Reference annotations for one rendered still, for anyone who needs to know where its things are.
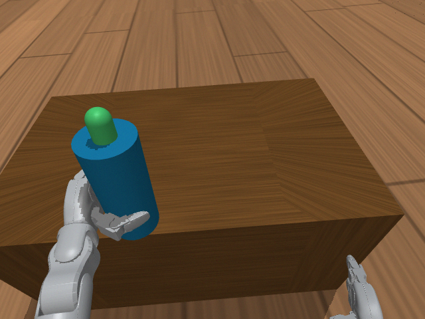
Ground left robot hand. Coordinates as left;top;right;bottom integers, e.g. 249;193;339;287
63;170;150;241

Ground right robot hand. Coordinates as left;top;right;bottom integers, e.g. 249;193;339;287
329;255;383;319

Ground left robot arm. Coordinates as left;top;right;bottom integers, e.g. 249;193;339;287
34;223;100;319

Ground bottle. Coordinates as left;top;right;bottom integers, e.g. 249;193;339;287
71;107;159;241

